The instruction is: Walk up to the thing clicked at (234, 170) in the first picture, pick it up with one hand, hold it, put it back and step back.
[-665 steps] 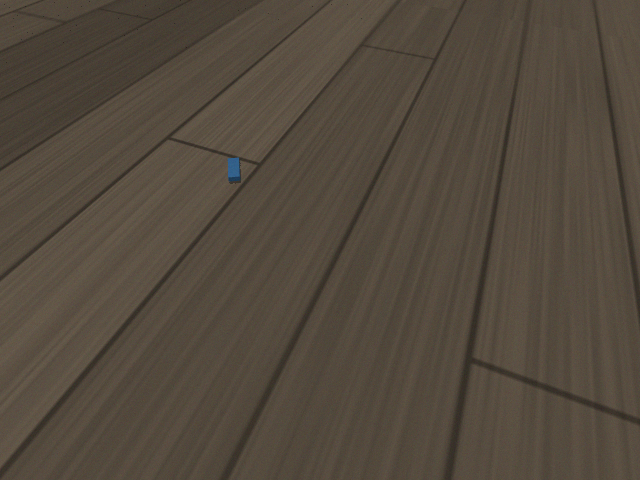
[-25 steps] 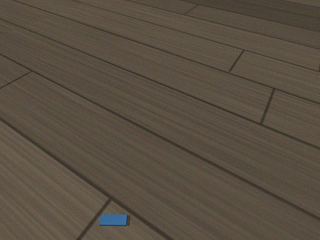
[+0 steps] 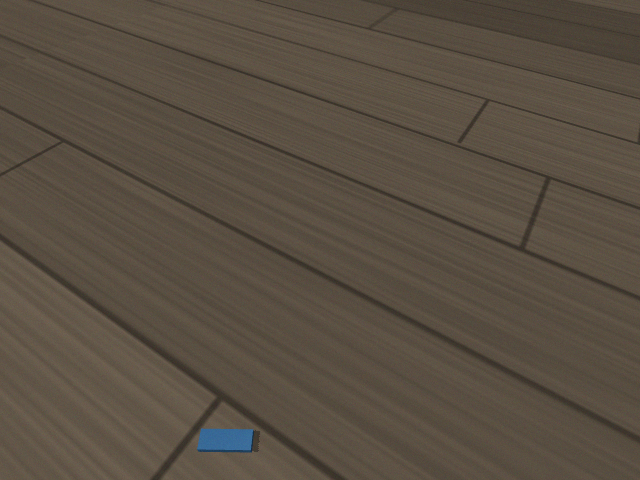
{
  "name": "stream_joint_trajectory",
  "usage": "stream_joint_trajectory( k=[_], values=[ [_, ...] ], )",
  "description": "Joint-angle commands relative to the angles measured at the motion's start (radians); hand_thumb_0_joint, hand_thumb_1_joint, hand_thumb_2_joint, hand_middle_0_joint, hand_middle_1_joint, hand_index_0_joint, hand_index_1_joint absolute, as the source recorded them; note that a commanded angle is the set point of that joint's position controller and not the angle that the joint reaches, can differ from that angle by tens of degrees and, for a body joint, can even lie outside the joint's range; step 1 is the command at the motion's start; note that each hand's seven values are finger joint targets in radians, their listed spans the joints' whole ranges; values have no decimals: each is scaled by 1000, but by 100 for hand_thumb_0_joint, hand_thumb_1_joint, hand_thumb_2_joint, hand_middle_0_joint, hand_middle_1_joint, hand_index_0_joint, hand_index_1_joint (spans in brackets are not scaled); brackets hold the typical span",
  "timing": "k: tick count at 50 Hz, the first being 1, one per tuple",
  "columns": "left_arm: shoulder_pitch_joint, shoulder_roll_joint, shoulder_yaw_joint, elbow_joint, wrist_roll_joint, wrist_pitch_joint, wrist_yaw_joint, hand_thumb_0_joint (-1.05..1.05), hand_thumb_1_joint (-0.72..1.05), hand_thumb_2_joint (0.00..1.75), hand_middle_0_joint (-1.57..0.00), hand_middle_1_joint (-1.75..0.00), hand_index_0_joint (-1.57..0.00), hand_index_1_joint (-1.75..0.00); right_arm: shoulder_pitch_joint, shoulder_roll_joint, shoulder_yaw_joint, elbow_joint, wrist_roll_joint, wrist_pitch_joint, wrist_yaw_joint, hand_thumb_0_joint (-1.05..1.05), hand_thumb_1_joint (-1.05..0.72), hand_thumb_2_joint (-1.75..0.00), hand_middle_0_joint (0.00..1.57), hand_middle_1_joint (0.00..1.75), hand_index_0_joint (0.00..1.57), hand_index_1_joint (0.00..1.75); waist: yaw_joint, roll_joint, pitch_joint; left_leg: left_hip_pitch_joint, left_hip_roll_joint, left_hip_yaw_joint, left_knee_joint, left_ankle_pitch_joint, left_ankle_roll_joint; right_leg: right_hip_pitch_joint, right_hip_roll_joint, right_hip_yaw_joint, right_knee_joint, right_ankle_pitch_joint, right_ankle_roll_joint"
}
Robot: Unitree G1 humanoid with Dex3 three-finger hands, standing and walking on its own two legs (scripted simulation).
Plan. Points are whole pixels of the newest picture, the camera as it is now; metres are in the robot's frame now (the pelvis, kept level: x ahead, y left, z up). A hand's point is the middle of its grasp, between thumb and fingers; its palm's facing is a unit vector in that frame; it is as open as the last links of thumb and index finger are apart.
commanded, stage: stand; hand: left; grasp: from above
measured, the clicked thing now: (226, 440) +0.38 +0.26 -0.77
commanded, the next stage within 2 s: rise first in 0.32 s
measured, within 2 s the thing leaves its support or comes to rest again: neither
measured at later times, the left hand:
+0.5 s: hand out of the picture +0.09 +0.25 -0.16, palm faces +0.02 -0.94 -0.34, open 7.5 cm
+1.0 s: hand out of the picture +0.12 +0.27 -0.23, palm faces -0.13 -0.90 -0.42, open 13.7 cm
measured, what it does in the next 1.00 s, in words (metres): lowers itself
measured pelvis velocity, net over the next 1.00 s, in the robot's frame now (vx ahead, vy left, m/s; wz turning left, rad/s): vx -0.02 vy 0.01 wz -0.01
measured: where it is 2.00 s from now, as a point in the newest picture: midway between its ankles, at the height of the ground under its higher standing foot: outside the picture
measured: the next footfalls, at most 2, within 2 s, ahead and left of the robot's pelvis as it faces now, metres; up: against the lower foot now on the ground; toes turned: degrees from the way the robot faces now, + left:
none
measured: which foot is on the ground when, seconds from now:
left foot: down 0.00-1.00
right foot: down 0.00-1.00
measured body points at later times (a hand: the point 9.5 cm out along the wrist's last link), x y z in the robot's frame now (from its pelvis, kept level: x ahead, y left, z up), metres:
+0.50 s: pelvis -0.01 +0.00 +0.00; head +0.02 +0.00 +0.45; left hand +0.09 +0.30 -0.13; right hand +0.08 -0.29 -0.13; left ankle -0.01 +0.13 -0.75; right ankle +0.00 -0.13 -0.75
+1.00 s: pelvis -0.02 +0.01 -0.08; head +0.07 +0.03 +0.36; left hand +0.13 +0.31 -0.20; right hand +0.13 -0.25 -0.17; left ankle -0.01 +0.13 -0.75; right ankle +0.00 -0.13 -0.75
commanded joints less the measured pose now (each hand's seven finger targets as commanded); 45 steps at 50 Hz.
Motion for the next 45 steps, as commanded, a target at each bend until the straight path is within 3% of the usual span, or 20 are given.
stream_joint_trajectory(
  k=[1, 6, 20, 21, 22, 23, 24, 25, 27, 28, 30, 33, 35, 38, 40, 42, 43, 45],
  values=[
    [-33, 217, 42, -57, -4, -25, 20, 0, 90, 90, -20, -30, -20, -30, -28, -210, -43, -59, 3, -21, -13, 0, -90, -90, 20, 30, 20, 30, 1, -3, -85, -4, 110, -71, -42, 193, 39, 33, -119, 82, -32, 203, -33],
    [-31, 216, 43, -52, -7, -21, 19, 0, 90, 90, -20, -30, -20, -30, -32, -213, -44, -59, 3, -18, -13, 0, -90, -90, 20, 30, 20, 30, 3, -1, -64, -7, 106, -73, -53, 146, 37, 11, -115, 82, -43, 142, -35],
    [-29, 210, 43, -54, -4, -20, 18, 0, 90, 90, -20, -30, -20, -30, -28, -212, -43, -59, 3, -23, -14, 0, -90, -90, 20, 30, 20, 30, 6, 1, -67, -18, 107, -74, -56, 166, 40, 24, -116, 82, -34, 170, -34],
    [-29, 213, 44, -52, -5, -19, 18, 0, 82, 93, -20, -35, -19, -36, -22, -210, -43, -56, 3, -23, -14, 0, -87, -89, 20, 30, 20, 30, 2, -2, -62, -15, 107, -74, -60, 155, 39, 17, -116, 84, -35, 159, -34],
    [-380, 47, 47, -403, -61, -115, 34, 0, 75, 93, -21, -43, -17, -44, -36, -44, 4, -341, 72, -74, -36, 0, -92, -90, 20, 30, 20, 30, -111, 19, -3, -137, -28, 58, 21, -6, 29, -221, 11, -4, 28, 40, -18],
    [-499, 92, 63, -344, -59, -110, 39, 0, 67, 92, -21, -51, -17, -52, 17, -73, -4, -279, 70, -73, -46, 0, -89, -89, 20, 30, 20, 30, -89, -23, -49, -134, -35, 55, 45, -23, 34, -173, 9, -17, 39, 5, -13],
    [-310, 174, 113, -178, -37, -75, 41, 0, 59, 91, -22, -59, -19, -60, 59, -103, -25, -283, 76, -60, -58, 0, -88, -89, 20, 30, 20, 30, -60, -50, -42, -167, -28, 53, 63, -18, 32, -175, 17, -28, 55, -13, -18],
    [-252, 203, 140, -89, -14, -50, 27, 0, 51, 92, -19, -67, -18, -68, 75, -106, -37, -296, 65, -52, -58, 0, -88, -89, 20, 30, 20, 30, -46, -65, -79, -211, -40, 56, 119, -11, 37, -190, 12, -24, 87, -17, -19],
    [-317, 248, 177, -114, 29, -55, 2, 0, 35, 91, -18, -83, -18, -82, 88, -101, -63, -346, 45, -62, -59, 0, -89, -90, 20, 30, 20, 30, -24, -43, -194, -253, -39, 49, 198, 28, 36, -205, 8, -19, 181, 42, -21],
    [-210, 238, 197, -60, 58, -46, -6, 0, 27, 92, -15, -91, -17, -89, 120, -94, -79, -352, 34, -65, -55, 0, -88, -90, 20, 30, 20, 30, -15, -26, -233, -291, -46, 47, 241, 49, 33, -220, 5, -16, 222, 71, -22],
    [-100, 236, 222, -130, 96, -27, -17, 0, 11, 91, -15, -98, -17, -96, 126, -85, -91, -415, 27, -69, -42, 0, -88, -89, 20, 30, 20, 30, 39, 54, -312, -314, -55, 49, 274, 84, 21, -205, 6, -13, 274, 79, -35],
    [-80, 162, 187, -195, 122, 42, -10, 0, -13, 93, -13, -102, -14, -101, 100, -77, -94, -488, 39, -69, -37, 0, -86, -89, 20, 30, 20, 30, 17, 41, -274, -336, -46, 39, 272, 79, 16, -242, 23, -24, 274, 56, -37],
    [-80, 176, 204, -228, 136, 90, -1, 0, -29, 95, -12, -103, -12, -103, 84, -69, -92, -526, 39, -71, -32, 0, -86, -89, 20, 30, 20, 30, 11, 9, -255, -388, -43, 30, 310, 50, 21, -281, 25, -31, 293, 20, -32],
    [-88, 158, 194, -303, 160, 123, 5, 0, -53, 99, -9, -107, -9, -108, 79, -60, -90, -571, 38, -83, -25, 0, -86, -89, 20, 30, 20, 30, 0, 9, -245, -458, -37, 30, 380, -14, 21, -380, 29, -34, 361, -52, -32],
    [-74, 164, 215, -354, 176, 126, 12, 0, -56, 101, -8, -108, -7, -109, 102, -55, -98, -587, 34, -97, -21, 0, -86, -89, 20, 30, 20, 30, -2, -7, -287, -502, -34, 28, 443, -28, 26, -425, 29, -33, 415, -64, -30],
    [-98, 158, 209, -459, 191, 111, 14, 0, -58, 101, -8, -109, -7, -110, 100, -44, -99, -606, 28, -115, -20, 0, -87, -89, 20, 30, 20, 30, -10, 40, -320, -535, -28, 26, 501, -35, 23, -491, 26, -28, 483, -70, -32],
    [-46, 166, 227, -435, 199, 114, 17, 0, -57, 100, -7, -110, -7, -110, 113, -49, -103, -608, 27, -120, -22, 0, -86, -89, 20, 30, 20, 30, -19, 36, -331, -547, -27, 26, 526, -22, 24, -511, 26, -28, 510, -55, -32],
    [-61, 156, 210, -567, 211, 103, 19, 0, -59, 101, -8, -108, -7, -110, 103, -39, -105, -637, 24, -134, -23, 0, -86, -89, 20, 30, 20, 30, -19, 50, -361, -577, -24, 20, 564, -36, 23, -552, 25, -26, 553, -69, -32]
  ],
)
